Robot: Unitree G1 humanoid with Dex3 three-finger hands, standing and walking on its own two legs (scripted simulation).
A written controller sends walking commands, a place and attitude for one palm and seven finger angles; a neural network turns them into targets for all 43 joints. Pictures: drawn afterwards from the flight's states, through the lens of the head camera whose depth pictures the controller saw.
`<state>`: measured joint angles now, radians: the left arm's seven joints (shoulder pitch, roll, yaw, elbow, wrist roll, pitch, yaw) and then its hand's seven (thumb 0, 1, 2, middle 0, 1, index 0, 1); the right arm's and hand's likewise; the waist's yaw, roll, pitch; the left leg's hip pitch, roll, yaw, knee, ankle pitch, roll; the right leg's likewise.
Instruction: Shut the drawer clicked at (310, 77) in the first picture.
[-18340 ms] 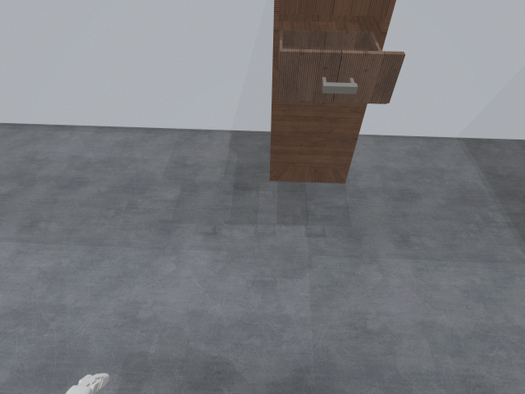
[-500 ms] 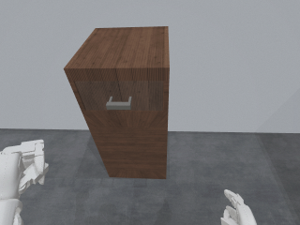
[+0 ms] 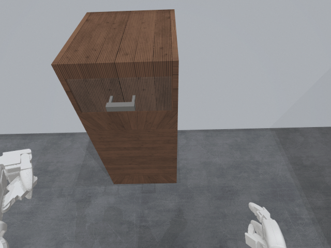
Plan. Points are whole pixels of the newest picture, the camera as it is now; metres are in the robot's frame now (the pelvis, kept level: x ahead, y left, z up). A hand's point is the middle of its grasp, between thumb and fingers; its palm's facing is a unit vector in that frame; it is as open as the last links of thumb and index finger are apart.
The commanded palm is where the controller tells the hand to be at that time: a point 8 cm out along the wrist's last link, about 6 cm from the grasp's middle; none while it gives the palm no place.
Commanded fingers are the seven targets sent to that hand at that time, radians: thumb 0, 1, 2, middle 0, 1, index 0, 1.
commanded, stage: step back with the hand held close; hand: left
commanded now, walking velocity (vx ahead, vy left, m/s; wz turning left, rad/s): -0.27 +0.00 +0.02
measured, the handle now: (121, 102) +0.59 +0.21 -0.02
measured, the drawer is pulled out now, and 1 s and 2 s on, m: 0.00 0.00 0.00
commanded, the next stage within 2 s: stop stepping back and stand still in 1.00 s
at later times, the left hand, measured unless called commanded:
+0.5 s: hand out of the picture +0.11 +0.26 +0.15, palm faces +0.39 -0.78 -0.49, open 3.3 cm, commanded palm +0.06 +0.30 +0.17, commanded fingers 0.00 0.90 0.90 -1.40 -1.60 -1.40 -1.60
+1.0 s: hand out of the picture +0.06 +0.21 +0.14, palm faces +0.21 -0.82 -0.53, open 3.3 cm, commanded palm -0.02 +0.27 +0.17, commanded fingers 0.00 0.90 0.90 -1.40 -1.60 -1.40 -1.60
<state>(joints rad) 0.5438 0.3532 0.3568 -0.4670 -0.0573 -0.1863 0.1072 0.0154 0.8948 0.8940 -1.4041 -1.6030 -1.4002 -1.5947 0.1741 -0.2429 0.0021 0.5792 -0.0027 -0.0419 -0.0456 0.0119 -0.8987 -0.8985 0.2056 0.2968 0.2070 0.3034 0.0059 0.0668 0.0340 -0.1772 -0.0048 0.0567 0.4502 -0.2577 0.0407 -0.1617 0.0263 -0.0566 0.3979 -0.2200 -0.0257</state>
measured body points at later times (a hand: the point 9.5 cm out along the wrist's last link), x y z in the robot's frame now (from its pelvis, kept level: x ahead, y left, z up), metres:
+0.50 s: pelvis -0.07 +0.02 -0.01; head -0.05 +0.01 +0.43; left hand +0.09 +0.30 +0.18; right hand +0.13 -0.21 -0.09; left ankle -0.01 +0.09 -0.74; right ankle -0.01 -0.10 -0.74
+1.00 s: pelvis -0.16 -0.01 -0.02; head -0.06 +0.02 +0.42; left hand +0.04 +0.26 +0.17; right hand +0.05 -0.22 -0.10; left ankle -0.01 +0.09 -0.74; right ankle -0.31 -0.12 -0.74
